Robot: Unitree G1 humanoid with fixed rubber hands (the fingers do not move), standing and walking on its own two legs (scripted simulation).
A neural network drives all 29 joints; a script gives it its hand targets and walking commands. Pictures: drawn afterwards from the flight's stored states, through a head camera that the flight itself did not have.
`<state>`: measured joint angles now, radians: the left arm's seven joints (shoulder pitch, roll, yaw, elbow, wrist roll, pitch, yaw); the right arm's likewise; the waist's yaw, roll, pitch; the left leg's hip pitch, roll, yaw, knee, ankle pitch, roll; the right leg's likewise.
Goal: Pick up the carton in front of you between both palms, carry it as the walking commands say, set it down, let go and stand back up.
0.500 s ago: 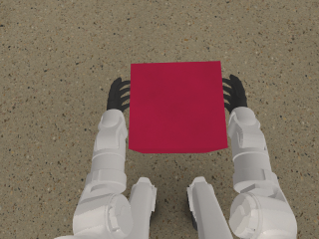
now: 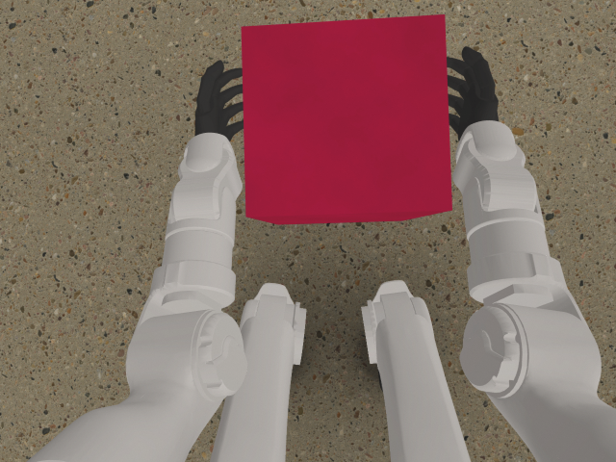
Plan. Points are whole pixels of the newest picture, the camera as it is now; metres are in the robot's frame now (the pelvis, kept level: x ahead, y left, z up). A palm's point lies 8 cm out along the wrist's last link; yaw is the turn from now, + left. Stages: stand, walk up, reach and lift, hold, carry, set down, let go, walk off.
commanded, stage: set down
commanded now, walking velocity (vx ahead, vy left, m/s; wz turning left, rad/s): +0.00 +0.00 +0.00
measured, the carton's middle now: (340, 146) +0.49 -0.02 -0.18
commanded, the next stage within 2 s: none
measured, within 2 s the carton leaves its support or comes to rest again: rests again in 1.62 s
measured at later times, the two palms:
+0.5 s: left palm (244, 144) +0.52 +0.13 -0.26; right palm (438, 133) +0.52 -0.17 -0.25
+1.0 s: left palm (247, 153) +0.51 +0.13 -0.28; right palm (433, 143) +0.51 -0.17 -0.28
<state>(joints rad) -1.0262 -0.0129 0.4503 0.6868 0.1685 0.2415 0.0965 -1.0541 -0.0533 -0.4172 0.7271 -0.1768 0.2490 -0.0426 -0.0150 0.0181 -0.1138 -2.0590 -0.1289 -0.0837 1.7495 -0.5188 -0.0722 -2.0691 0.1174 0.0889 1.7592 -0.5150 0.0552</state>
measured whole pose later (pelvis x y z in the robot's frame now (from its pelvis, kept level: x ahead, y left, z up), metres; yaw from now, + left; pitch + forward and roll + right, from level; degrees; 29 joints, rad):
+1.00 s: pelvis -0.01 +0.00 -0.12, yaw +0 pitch +38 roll +1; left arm -1.31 0.15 0.32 0.97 0.02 0.16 0.16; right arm -1.35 -0.23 -0.29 1.02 -0.05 0.17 -0.07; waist -0.03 0.02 0.28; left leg -2.24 -0.14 -0.05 2.18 -0.61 -0.08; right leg -2.24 0.10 0.05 2.19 -0.61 0.05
